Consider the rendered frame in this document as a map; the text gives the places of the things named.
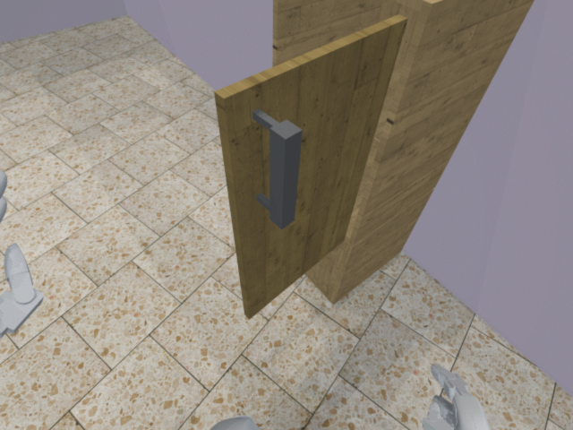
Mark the robot left hand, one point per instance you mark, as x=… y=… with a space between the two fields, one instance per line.
x=17 y=306

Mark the robot right hand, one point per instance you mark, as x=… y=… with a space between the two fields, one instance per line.
x=465 y=412

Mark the cupboard door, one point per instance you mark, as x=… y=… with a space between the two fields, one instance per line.
x=335 y=94

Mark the handle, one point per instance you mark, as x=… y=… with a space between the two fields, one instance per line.
x=285 y=140

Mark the robot left shin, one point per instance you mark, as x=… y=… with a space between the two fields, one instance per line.
x=245 y=416

